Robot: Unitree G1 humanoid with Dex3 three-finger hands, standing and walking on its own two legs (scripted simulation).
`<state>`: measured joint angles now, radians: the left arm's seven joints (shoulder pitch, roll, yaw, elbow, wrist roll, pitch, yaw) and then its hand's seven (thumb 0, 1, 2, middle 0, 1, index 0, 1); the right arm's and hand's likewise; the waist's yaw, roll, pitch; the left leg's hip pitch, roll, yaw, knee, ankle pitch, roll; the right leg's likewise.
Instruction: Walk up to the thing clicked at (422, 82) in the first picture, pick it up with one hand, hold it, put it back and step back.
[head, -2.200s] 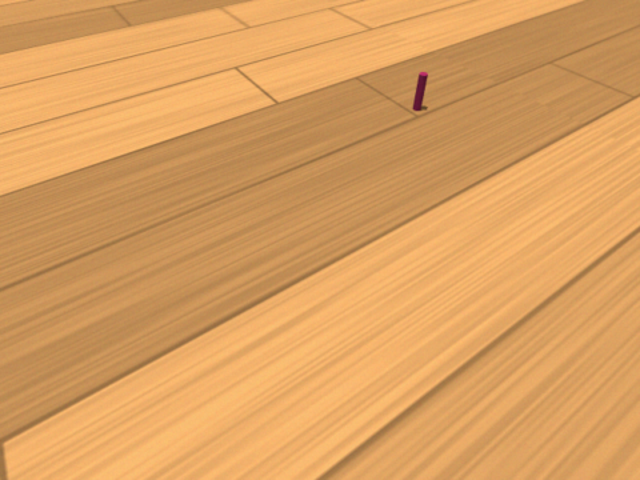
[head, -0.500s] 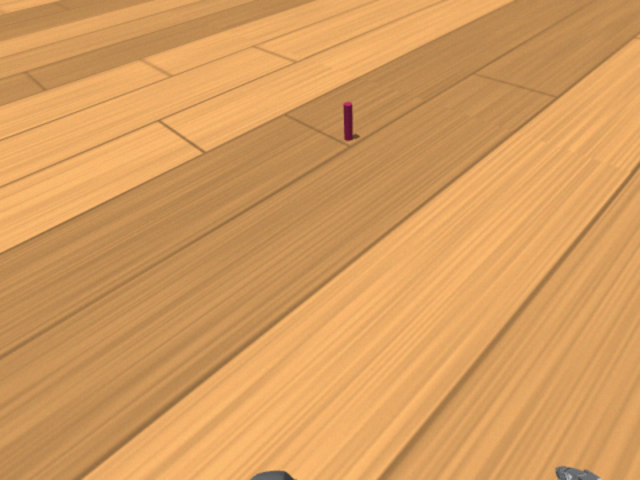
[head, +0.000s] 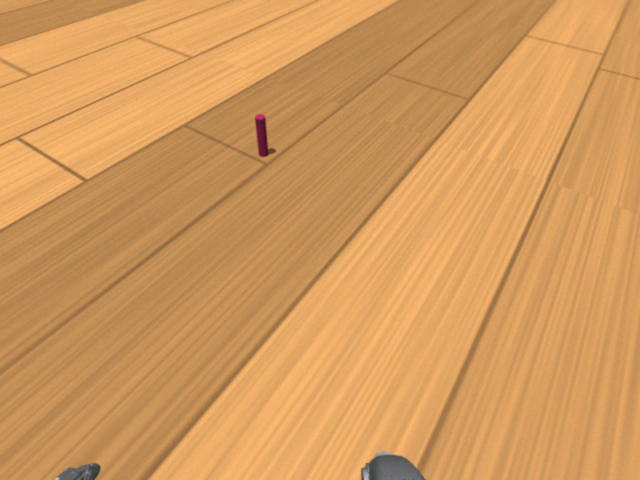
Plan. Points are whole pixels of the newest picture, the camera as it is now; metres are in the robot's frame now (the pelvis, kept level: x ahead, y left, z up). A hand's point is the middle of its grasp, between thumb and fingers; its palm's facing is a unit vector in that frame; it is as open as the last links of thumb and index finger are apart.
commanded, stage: walk up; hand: left
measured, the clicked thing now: (261, 136) +1.78 +0.21 -0.66
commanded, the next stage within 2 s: none
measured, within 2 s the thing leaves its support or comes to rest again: neither
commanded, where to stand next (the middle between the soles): +1.45 -0.01 m, yaw -1 degrees
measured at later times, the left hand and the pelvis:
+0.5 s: hand (177, 363) +0.33 +0.22 -0.13, palm faces -0.01 -0.93 -0.37, open 7.4 cm; pelvis +0.30 -0.05 +0.00, yaw -2 degrees
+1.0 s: hand (192, 210) +0.69 +0.26 -0.14, palm faces -0.09 -0.94 -0.33, open 7.4 cm; pelvis +0.58 +0.00 +0.00, yaw -2 degrees
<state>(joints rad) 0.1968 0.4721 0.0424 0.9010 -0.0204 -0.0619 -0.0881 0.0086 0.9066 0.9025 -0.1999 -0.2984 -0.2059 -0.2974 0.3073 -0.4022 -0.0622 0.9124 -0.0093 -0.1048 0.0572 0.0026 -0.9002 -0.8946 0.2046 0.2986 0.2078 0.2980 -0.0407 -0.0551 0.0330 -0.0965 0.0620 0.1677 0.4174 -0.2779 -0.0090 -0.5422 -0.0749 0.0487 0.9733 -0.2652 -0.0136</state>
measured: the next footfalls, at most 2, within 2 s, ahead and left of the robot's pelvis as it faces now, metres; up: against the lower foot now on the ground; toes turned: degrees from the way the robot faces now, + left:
right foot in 0.18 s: +0.31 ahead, -0.16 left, +0.00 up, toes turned -5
left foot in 0.66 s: +0.58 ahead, +0.11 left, +0.00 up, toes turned +4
